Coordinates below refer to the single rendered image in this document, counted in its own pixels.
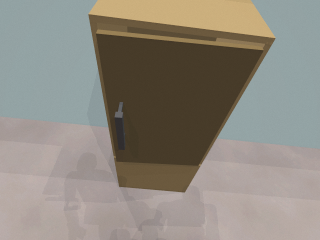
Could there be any handle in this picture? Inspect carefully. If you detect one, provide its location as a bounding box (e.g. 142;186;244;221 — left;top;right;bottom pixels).
114;102;126;150

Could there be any cupboard door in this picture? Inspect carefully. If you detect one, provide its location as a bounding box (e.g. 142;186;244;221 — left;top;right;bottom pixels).
96;29;264;166

